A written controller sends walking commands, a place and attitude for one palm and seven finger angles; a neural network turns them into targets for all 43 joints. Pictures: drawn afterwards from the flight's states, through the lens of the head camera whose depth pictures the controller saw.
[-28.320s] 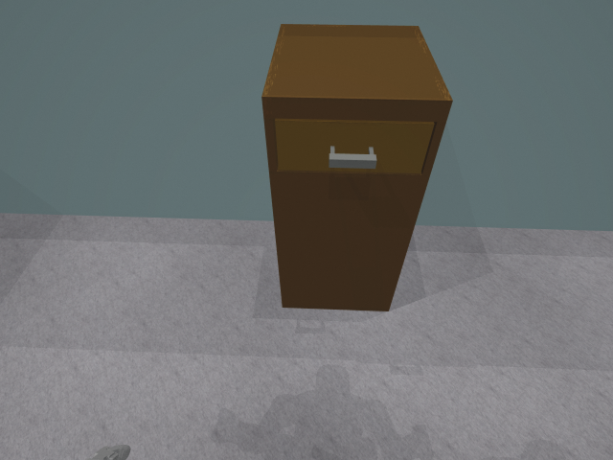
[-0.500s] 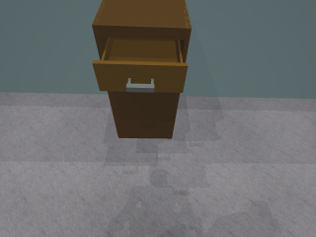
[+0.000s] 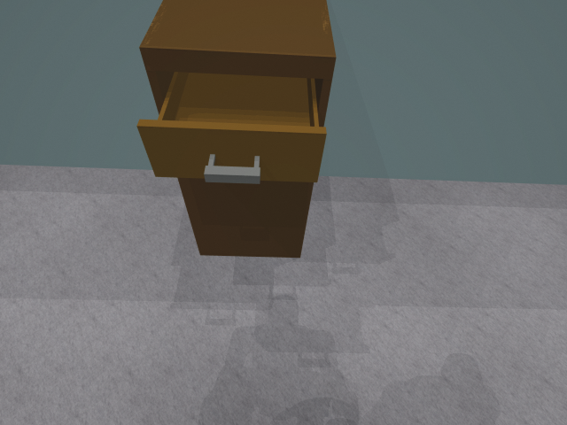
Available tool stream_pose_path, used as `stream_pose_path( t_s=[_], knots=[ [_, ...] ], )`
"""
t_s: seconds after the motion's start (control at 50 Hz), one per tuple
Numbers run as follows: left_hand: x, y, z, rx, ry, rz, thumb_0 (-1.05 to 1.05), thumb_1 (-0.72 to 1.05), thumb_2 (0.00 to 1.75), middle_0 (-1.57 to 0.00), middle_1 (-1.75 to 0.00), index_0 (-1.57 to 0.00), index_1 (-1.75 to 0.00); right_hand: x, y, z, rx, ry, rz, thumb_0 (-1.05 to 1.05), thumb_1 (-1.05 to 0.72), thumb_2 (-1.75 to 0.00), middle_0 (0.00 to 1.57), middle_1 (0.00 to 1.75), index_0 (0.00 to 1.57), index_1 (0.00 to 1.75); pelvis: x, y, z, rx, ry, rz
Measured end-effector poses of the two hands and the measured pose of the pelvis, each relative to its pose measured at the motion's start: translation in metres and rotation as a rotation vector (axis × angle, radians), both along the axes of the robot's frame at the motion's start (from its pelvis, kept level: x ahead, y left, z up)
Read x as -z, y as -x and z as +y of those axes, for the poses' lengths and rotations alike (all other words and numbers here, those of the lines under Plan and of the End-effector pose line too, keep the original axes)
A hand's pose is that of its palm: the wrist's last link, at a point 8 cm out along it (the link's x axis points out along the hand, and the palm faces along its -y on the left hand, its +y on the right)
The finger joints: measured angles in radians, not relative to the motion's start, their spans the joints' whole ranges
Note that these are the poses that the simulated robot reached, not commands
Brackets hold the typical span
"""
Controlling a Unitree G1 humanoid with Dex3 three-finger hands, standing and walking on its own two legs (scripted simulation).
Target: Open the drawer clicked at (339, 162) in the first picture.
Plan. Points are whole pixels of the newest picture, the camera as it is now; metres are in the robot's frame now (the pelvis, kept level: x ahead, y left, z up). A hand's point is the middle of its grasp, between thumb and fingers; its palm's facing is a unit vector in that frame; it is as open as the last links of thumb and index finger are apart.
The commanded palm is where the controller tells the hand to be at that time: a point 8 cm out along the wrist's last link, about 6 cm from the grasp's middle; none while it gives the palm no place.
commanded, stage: come to a stop and stand still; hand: left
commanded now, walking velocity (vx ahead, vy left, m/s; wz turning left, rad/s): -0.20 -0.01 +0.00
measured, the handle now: (233, 167) +0.57 +0.13 -0.03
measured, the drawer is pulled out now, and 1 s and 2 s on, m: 0.18 0.18 0.18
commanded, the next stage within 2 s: none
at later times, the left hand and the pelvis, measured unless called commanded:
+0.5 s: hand out of the picture +0.06 +0.18 -0.17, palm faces +0.09 -0.96 -0.26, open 7.4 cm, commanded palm none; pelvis +0.00 -0.02 +0.00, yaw +3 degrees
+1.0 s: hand out of the picture -0.03 +0.18 -0.17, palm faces +0.06 -0.98 -0.20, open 7.4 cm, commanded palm none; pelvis -0.05 +0.00 +0.00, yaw +1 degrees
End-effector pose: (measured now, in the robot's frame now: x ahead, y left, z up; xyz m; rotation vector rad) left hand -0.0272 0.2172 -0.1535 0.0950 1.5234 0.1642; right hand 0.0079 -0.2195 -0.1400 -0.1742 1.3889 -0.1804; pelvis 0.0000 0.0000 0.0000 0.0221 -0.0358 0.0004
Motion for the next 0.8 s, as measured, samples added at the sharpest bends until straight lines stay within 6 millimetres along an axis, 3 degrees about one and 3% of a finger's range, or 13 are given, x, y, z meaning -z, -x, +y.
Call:
stream_pose_path(
  t_s=[0.06, 0.16, 0.34, 0.5, 0.6, 0.68, 0.8],
  knots=[
    [-0.007, -0.031, -0.003, -0.003, -0.030, -0.087, 0.01, 0.91, 0.90, -0.20, -0.30, -0.20, -0.30, 0.005, -0.005, -0.003, -0.022, -0.030, 0.037, 0.01, -0.91, -0.90, 0.20, 0.30, 0.20, 0.30, -0.002, -0.005, -0.009, -0.030, -0.005, 0.006],
    [-0.016, -0.062, 0.000, 0.005, -0.084, -0.170, 0.01, 0.92, 0.90, -0.20, -0.30, -0.20, -0.30, 0.009, -0.020, -0.023, -0.004, -0.046, 0.044, 0.01, -0.92, -0.90, 0.20, 0.30, 0.20, 0.30, -0.002, -0.011, -0.024, -0.061, 0.006, 0.017],
    [-0.016, -0.084, 0.013, 0.008, -0.102, -0.220, 0.00, 0.91, 0.90, -0.20, -0.30, -0.20, -0.30, -0.002, -0.057, -0.043, -0.036, 0.022, -0.047, 0.01, -0.91, -0.90, 0.20, 0.30, 0.20, 0.30, -0.002, -0.009, -0.019, -0.055, 0.020, 0.015],
    [-0.021, -0.077, 0.013, 0.011, -0.117, -0.230, 0.00, 0.91, 0.90, -0.20, -0.30, -0.20, -0.30, -0.003, -0.067, -0.037, -0.095, -0.004, -0.095, 0.01, -0.91, -0.90, 0.20, 0.30, 0.20, 0.30, -0.003, -0.002, -0.023, -0.048, -0.008, 0.018],
    [-0.031, -0.059, 0.010, 0.023, -0.152, -0.278, 0.01, 0.91, 0.90, -0.20, -0.30, -0.20, -0.30, -0.003, -0.079, -0.034, -0.096, -0.038, -0.195, 0.01, -0.90, -0.90, 0.20, 0.30, 0.20, 0.30, -0.002, 0.004, -0.025, -0.052, 0.008, 0.020],
    [-0.027, -0.042, 0.011, 0.017, -0.145, -0.292, 0.01, 0.91, 0.90, -0.20, -0.30, -0.20, -0.30, -0.006, -0.089, -0.027, -0.096, -0.042, -0.276, 0.01, -0.91, -0.90, 0.20, 0.30, 0.20, 0.30, 0.003, 0.010, -0.020, -0.050, 0.020, -0.007],
    [-0.020, -0.022, 0.011, 0.018, -0.098, -0.291, 0.01, 0.91, 0.90, -0.20, -0.30, -0.20, -0.30, -0.018, -0.077, -0.016, -0.106, -0.036, -0.325, 0.01, -0.91, -0.90, 0.20, 0.30, 0.20, 0.30, 0.001, 0.025, -0.012, -0.030, 0.023, -0.033]
  ],
)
